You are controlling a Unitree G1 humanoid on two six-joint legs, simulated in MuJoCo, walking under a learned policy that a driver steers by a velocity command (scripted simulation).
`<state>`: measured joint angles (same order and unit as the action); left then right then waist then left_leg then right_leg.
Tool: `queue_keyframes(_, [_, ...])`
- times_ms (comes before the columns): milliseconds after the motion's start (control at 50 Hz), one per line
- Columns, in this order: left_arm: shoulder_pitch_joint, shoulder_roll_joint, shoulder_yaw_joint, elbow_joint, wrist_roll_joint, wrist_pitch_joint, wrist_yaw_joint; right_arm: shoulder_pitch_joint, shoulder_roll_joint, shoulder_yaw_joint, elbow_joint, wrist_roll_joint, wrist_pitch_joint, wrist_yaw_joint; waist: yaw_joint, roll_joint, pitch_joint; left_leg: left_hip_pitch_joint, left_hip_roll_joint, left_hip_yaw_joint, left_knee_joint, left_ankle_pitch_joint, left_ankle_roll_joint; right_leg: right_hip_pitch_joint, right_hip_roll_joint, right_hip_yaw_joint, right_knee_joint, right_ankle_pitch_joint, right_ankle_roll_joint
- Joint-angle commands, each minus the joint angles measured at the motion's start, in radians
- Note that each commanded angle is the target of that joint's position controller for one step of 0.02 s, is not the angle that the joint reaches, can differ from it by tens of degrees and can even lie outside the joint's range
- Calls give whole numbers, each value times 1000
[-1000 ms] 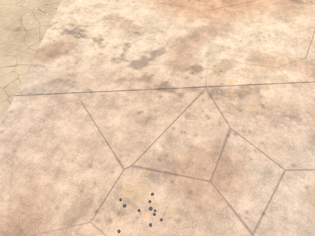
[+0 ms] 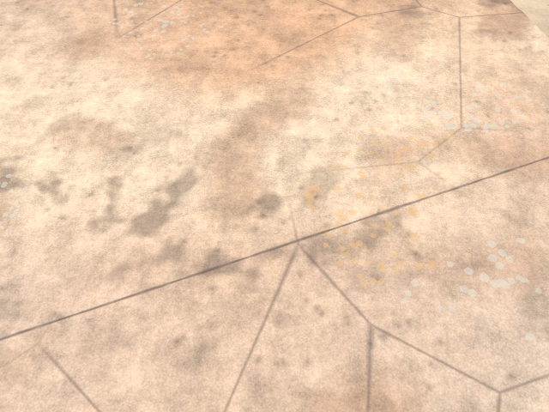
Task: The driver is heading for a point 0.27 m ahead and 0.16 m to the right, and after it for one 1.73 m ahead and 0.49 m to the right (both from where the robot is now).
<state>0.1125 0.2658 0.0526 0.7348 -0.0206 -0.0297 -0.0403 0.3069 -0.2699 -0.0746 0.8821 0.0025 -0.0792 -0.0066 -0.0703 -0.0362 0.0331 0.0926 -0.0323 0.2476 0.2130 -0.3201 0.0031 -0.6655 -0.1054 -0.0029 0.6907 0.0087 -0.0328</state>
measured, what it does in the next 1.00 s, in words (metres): walks ahead, turning right: right foot, then left foot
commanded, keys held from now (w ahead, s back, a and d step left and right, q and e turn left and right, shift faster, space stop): w+e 0.10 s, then e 0.62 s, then no key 0.28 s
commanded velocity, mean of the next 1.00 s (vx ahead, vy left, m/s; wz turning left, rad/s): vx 0.17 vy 0.00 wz -0.51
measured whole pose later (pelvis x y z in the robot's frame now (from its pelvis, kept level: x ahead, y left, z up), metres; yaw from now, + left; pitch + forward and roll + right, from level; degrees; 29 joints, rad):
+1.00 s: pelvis +0.28 -0.05 +0.00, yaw -32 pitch +0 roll +1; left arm 0.19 0.27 0.04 0.64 0.02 0.05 0.01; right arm 0.14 -0.30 -0.05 0.79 -0.01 0.02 -0.01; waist -0.03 0.03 0.05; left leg -0.37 0.07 0.03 0.65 -0.39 -0.03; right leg -0.27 0.01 0.02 0.55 -0.27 -0.02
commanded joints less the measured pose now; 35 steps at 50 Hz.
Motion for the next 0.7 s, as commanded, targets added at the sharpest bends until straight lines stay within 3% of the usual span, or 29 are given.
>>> queue_keyframes(20, [-85, 72, 16, -114, 0, -11, -19, -21, -196, -46, -47, 15, 13, -9, 26, 77, 52, 15, 322, -47, 32, 711, 128, 6, 36, -57, -52, -85, -43])
queue_keyframes(60, [20, 120, 43, -108, -3, -3, -20, -36, -226, -53, -54, 22, 31, -16, 97, 118, -36, 33, 313, -24, 234, 1028, 105, 175, 116, -116, -44, -190, -88])
queue_keyframes(80, [161, 164, 70, -77, -6, 0, -12, -55, -229, -51, -59, 27, 38, -18, 180, 111, -108, -30, 285, -4, 428, 1047, 80, 375, 160, -125, -97, -165, -122])
queue_keyframes(100, [329, 238, 106, -35, -7, 10, 7, -49, -201, -38, -71, 14, 33, -22, 255, 44, -197, -244, 244, -3, 714, 815, 35, 681, 123, -5, -134, -140, -169])
queue_keyframes(120, [291, 360, 123, -44, -7, 6, 19, 54, -38, 11, -127, -30, 8, -6, 116, -245, -263, -714, 27, -65, 1103, -188, -42, 1016, -155, 551, -199, -148, -358])
queue_keyframes(140, [307, 292, 99, -91, 9, -10, 13, -25, -106, 8, -137, 2, -33, 8, 178, -131, -434, -817, -23, -318, 1240, -314, -40, 1083, -254, 842, -353, -135, -434])
queue_keyframes(160, [254, 236, 81, -94, 21, -24, 9, -132, -159, -6, -168, 39, -51, 14, 193, -62, -310, -874, 32, -348, 1230, -229, -18, 993, -225, 675, -362, 24, -370])
queue_keyframes(180, [193, 205, 73, -99, 13, -31, 10, -144, -147, -1, -174, 31, -57, 8, 145, 12, -208, -851, 75, -341, 1147, -151, -9, 842, -178, 528, -342, 178, -329])
queue_keyframes(200, [128, 173, 64, -110, 5, -29, 14, -137, -153, -6, -158, 6, -51, -2, 103, 55, -142, -798, 111, -333, 1066, -113, -17, 698, -137, 419, -341, 280, -294])
queue_keyframes(240, [74, 153, 56, -138, 23, -23, 25, -112, -165, -17, -157, -9, -18, -7, 51, 34, -113, -670, 128, -331, 989, -72, -33, 517, -94, 330, -371, 403, -274])
queue_keyframes(300, [82, 195, 69, -131, 21, -17, 42, -110, -110, -1, -165, -20, 13, -16, 35, 17, -117, -631, 90, -300, 814, 8, -76, 422, -44, 241, -367, 533, -261])
queue_keyframes(360, [94, 201, 71, -125, 4, 11, 65, -176, -93, 10, -180, -18, 22, -14, 58, -32, -152, -588, 46, -297, 625, 174, -98, 412, 9, 207, -327, 462, -206])
queue_keyframes(440, [117, 196, 70, -121, 5, 41, 76, -272, -107, 9, -207, -5, 29, -2, 96, -66, -151, -564, 11, -324, 465, 234, -98, 442, 6, 291, -278, 271, -165])
queue_keyframes(480, [112, 188, 68, -127, 6, 48, 77, -284, -127, 0, -216, -5, 25, 2, 95, -83, -140, -557, -1, -346, 399, 179, -85, 476, -2, 366, -236, 196, -158])
queue_keyframes(520, [78, 178, 63, -142, 4, 50, 80, -250, -142, -11, -212, -6, 12, 5, 64, -111, -127, -500, -2, -349, 284, 195, -57, 497, 11, 428, -183, 123, -135])
queue_keyframes(540, [57, 166, 59, -151, 2, 50, 80, -214, -150, -16, -205, -11, 3, 4, 38, -107, -129, -410, 23, -346, 180, 324, -29, 475, 47, 425, -131, 66, -103])
queue_keyframes(560, [77, 116, 43, -168, 17, 45, 79, -175, -207, -29, -209, -28, -1, -4, 44, -9, -194, -242, 188, -468, 179, 547, 34, 396, 111, 359, 21, -112, -55])
queue_keyframes(580, [211, 74, 33, -167, 20, 41, 80, -181, -254, -35, -214, -53, 14, -13, 124, 243, -224, -47, 411, -728, 193, 877, 219, 162, 264, 211, 234, -668, 15])
queue_keyframes(600, [256, 164, 49, -158, 18, 41, 76, -131, -211, -33, -198, -35, 26, -11, 107, 305, -272, -29, 505, -890, 173, 801, 315, 74, 214, 171, 435, -748, 64])
queue_keyframes(620, [221, 228, 70, -139, 6, 51, 75, -158, -153, -17, -218, -22, 31, -13, 86, 206, -224, -67, 444, -773, 182, 699, 292, 50, 173, 176, 538, -670, 89])
queue_keyframes(640, [180, 232, 77, -131, 0, 66, 79, -189, -125, -9, -224, -21, 40, -14, 82, 148, -181, -119, 373, -643, 183, 611, 244, 36, 150, 150, 573, -599, 106])
queue_keyframes(660, [158, 220, 77, -135, 1, 80, 83, -217, -116, -5, -231, -16, 49, -17, 82, 132, -149, -172, 333, -575, 165, 522, 219, 35, 133, 140, 575, -551, 116])
queue_keyframes(700, [137, 164, 62, -153, -4, 94, 77, -240, -134, -8, -226, -22, 64, -24, 89, 161, -103, -269, 271, -458, 115, 452, 203, 91, 117, 83, 508, -476, 123])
